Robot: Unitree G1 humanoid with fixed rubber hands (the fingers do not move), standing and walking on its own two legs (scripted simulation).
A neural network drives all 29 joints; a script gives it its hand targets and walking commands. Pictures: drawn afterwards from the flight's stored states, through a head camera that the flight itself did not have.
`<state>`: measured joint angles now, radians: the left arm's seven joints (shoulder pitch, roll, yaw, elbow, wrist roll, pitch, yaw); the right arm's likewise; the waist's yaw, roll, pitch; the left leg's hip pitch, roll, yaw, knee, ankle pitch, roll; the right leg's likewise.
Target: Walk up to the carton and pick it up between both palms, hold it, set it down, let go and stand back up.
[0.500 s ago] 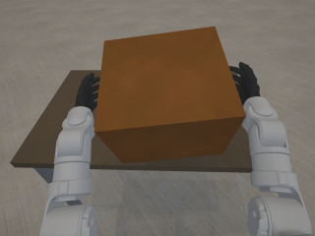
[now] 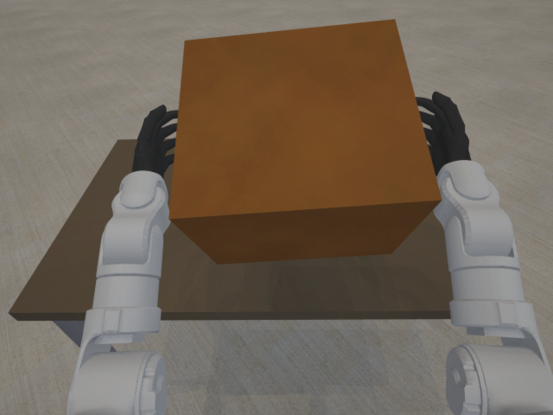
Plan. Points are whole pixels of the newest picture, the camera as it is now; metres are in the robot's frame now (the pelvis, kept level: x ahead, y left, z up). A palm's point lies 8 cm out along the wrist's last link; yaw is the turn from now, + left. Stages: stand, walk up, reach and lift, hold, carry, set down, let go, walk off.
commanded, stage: hold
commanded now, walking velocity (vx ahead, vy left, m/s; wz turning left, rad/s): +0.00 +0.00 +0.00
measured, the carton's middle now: (296, 155) +0.44 -0.01 +0.18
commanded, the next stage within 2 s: none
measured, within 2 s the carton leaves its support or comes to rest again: neither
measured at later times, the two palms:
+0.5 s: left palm (140, 159) +0.36 +0.19 +0.24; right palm (453, 151) +0.35 -0.19 +0.24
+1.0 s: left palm (134, 146) +0.36 +0.20 +0.25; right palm (448, 137) +0.37 -0.19 +0.25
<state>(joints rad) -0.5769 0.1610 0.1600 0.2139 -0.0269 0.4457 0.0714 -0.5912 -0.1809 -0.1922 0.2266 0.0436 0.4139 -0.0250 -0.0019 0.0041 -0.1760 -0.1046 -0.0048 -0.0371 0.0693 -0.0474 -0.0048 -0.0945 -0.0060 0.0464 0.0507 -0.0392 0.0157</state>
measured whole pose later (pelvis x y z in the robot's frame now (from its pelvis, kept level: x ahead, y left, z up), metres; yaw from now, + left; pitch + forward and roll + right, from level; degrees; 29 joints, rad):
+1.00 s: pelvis -0.01 +0.00 +0.00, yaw +0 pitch +4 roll +0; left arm -0.75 0.17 0.24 0.43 0.05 0.42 0.01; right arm -0.75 -0.15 -0.26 0.44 -0.04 0.44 0.00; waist 0.00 -0.02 -0.22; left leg -0.12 0.00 -0.03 0.09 -0.04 0.00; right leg -0.11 -0.01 0.03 0.08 -0.03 0.01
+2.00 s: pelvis -0.03 +0.00 +0.00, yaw +0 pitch +3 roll +0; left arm -0.70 0.15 0.27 0.29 0.05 0.51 -0.01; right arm -0.70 -0.12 -0.26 0.31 -0.05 0.55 0.00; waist 0.00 -0.02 -0.20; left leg -0.11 0.00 -0.02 0.05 0.00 0.00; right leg -0.11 -0.01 0.04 0.04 0.01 0.02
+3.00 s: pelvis -0.03 +0.00 +0.00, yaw -1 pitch +2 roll +0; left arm -0.58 0.12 0.24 0.11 0.03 0.64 0.00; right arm -0.60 -0.12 -0.23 0.15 -0.03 0.67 0.01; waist 0.02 -0.02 -0.15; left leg -0.07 0.00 -0.01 0.02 0.01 -0.01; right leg -0.08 0.00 0.04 0.02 0.02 0.01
